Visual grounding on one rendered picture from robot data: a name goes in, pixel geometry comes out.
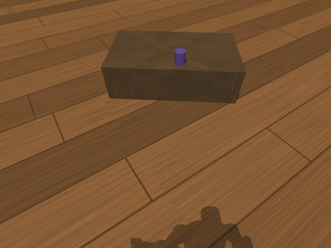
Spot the can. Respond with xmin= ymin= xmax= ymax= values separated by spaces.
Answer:
xmin=174 ymin=48 xmax=186 ymax=66

